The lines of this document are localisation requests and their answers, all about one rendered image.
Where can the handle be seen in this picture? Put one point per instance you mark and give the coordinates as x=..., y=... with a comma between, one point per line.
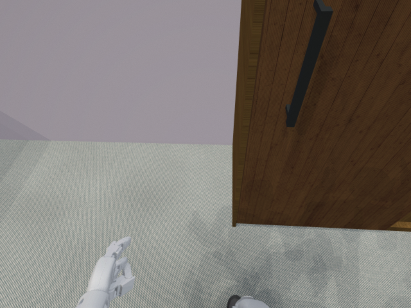
x=320, y=26

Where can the robot right shin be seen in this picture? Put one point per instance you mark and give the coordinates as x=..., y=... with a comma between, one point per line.
x=244, y=297

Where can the robot right foot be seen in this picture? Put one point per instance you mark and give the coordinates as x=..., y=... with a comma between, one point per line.
x=233, y=299

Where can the left robot forearm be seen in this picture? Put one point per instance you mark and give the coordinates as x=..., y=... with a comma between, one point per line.
x=94, y=299

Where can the left robot hand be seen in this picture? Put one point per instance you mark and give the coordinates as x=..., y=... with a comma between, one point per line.
x=107, y=268

